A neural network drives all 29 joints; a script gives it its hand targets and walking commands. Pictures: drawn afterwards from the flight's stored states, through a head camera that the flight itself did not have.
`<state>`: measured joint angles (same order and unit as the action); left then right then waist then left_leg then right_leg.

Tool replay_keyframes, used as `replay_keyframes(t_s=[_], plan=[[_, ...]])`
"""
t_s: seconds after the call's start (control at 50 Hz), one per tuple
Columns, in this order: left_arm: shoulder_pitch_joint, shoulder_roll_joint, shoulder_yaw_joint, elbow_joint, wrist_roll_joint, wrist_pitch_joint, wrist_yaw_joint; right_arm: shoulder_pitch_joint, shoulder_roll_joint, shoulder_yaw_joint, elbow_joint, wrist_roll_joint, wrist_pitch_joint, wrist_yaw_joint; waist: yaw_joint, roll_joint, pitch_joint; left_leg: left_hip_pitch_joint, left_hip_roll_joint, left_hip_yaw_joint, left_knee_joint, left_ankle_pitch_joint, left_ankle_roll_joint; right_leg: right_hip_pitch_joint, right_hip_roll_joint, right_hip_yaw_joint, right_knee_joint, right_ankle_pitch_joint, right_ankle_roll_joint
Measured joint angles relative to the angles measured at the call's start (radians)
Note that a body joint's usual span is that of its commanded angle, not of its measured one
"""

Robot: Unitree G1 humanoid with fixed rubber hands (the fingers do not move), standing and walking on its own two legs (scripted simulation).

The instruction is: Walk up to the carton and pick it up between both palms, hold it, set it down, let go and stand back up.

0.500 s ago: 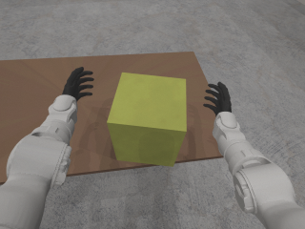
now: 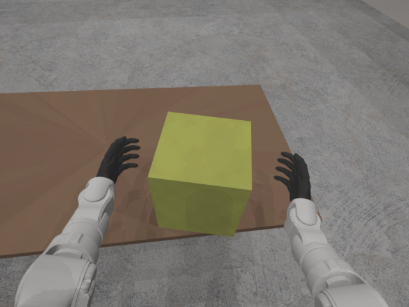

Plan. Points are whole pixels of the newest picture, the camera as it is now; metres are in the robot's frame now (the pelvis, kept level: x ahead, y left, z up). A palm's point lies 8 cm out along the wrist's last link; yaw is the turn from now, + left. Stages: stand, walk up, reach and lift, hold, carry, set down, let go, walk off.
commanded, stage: set down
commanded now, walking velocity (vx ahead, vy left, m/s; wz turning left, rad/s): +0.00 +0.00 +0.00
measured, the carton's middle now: (202, 177) +0.45 -0.01 -0.08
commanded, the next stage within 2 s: let go in 2.00 s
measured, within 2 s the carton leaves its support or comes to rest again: neither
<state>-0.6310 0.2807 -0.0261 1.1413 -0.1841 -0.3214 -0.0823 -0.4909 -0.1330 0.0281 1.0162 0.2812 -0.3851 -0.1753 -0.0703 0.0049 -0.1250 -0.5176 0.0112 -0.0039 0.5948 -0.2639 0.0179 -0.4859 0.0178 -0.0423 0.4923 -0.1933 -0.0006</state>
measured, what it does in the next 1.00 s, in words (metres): stands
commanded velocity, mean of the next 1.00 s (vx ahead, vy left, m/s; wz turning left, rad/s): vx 0.00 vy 0.00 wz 0.00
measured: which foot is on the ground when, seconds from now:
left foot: down 0.00-1.00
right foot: down 0.00-1.00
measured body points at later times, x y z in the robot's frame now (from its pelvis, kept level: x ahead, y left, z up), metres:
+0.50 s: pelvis +0.00 +0.00 +0.00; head +0.02 +0.01 +0.45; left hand +0.32 +0.22 -0.01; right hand +0.29 -0.20 -0.01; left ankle +0.01 +0.10 -0.73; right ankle +0.02 -0.12 -0.73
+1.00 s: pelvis +0.00 +0.00 +0.00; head +0.01 +0.00 +0.45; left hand +0.25 +0.23 -0.04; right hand +0.24 -0.19 -0.05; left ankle +0.01 +0.10 -0.73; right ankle +0.02 -0.12 -0.73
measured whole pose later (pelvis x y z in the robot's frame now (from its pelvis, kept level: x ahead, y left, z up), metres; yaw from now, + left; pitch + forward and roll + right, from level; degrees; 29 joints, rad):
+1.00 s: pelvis +0.00 +0.00 +0.00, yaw +0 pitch -1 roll -2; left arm -0.03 0.30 -0.09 0.79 -0.23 -0.38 -0.07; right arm -0.06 -0.07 -0.01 0.87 0.14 -0.47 -0.11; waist -0.01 0.03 0.03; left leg -0.30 0.00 0.00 0.64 -0.33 0.02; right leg -0.28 0.01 -0.02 0.57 -0.27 0.00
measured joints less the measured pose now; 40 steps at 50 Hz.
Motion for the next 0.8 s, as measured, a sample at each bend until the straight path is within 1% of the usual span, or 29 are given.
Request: replay_keyframes(t_s=[0.08,0.14,0.18,0.24,0.32,0.36,0.4,0.48,0.58,0.66,0.74,0.8], plan=[[0.080,-0.015,0.060,-0.044,0.065,-0.019,-0.016,0.081,0.001,0.046,0.022,0.031,-0.086,-0.001,0.031,0.002,0.035,0.082,0.006,0.010,-0.020,-0.009,-0.002,0.079,0.008,0.014,-0.026,0.000,0.000],[0.147,0.001,0.068,-0.071,0.053,-0.023,-0.018,0.143,0.020,0.049,0.001,0.014,-0.085,-0.005,0.042,0.006,0.058,0.117,0.004,0.012,-0.029,-0.011,0.000,0.109,0.006,0.017,-0.025,-0.006,0.001],[0.191,0.019,0.058,-0.090,0.024,-0.019,-0.020,0.175,0.039,0.041,-0.028,-0.007,-0.075,-0.008,0.039,0.007,0.076,0.131,-0.001,0.008,-0.034,-0.009,0.001,0.122,0.001,0.014,-0.022,-0.011,0.001],[0.264,0.029,0.046,-0.149,-0.004,-0.024,-0.024,0.223,0.060,0.031,-0.083,-0.031,-0.084,-0.006,0.039,0.011,0.102,0.139,-0.004,0.003,-0.034,-0.007,0.001,0.132,-0.001,0.009,-0.022,-0.012,0.001],[0.322,0.032,-0.004,-0.212,-0.055,-0.054,-0.010,0.245,0.070,-0.011,-0.141,-0.074,-0.074,0.005,0.034,0.019,0.094,0.100,-0.007,-0.008,-0.004,-0.014,0.002,0.099,-0.004,-0.001,0.003,-0.020,0.001],[0.340,0.029,-0.019,-0.234,-0.061,-0.062,-0.005,0.239,0.065,-0.018,-0.150,-0.083,-0.067,0.009,0.027,0.021,0.090,0.092,-0.008,-0.010,0.005,-0.018,0.002,0.093,-0.004,-0.002,0.010,-0.023,0.002],[0.366,0.015,-0.012,-0.263,-0.036,-0.066,-0.013,0.243,0.057,-0.011,-0.152,-0.077,-0.077,0.008,0.024,0.023,0.093,0.106,-0.006,-0.009,0.005,-0.020,0.003,0.108,-0.002,0.000,0.005,-0.022,0.004],[0.384,0.000,-0.006,-0.252,-0.015,-0.075,-0.028,0.261,0.048,-0.006,-0.115,-0.070,-0.094,0.000,0.026,0.018,0.083,0.131,-0.002,-0.004,0.012,-0.030,0.003,0.131,0.002,0.007,0.010,-0.027,0.003],[0.392,0.018,-0.012,-0.228,-0.030,-0.091,-0.021,0.297,0.062,-0.007,-0.097,-0.074,-0.089,0.008,0.029,-0.008,0.089,0.163,-0.005,0.001,0.022,-0.040,0.003,0.152,0.001,0.013,0.039,-0.047,0.001],[0.415,0.027,-0.004,-0.228,-0.027,-0.100,-0.022,0.335,0.077,0.004,-0.094,-0.067,-0.099,0.011,0.041,-0.022,0.107,0.181,-0.003,0.005,0.031,-0.048,0.002,0.165,0.002,0.018,0.055,-0.056,-0.001],[0.461,0.032,-0.017,-0.250,-0.033,-0.111,-0.015,0.368,0.090,-0.001,-0.099,-0.074,-0.122,0.016,0.047,-0.014,0.124,0.179,-0.003,0.001,0.054,-0.059,0.002,0.166,0.003,0.015,0.073,-0.067,0.000],[0.508,0.021,-0.014,-0.280,-0.019,-0.103,-0.017,0.389,0.090,0.003,-0.102,-0.079,-0.136,0.023,0.053,-0.001,0.147,0.192,-0.001,0.000,0.061,-0.066,0.002,0.183,0.004,0.016,0.073,-0.069,0.002]])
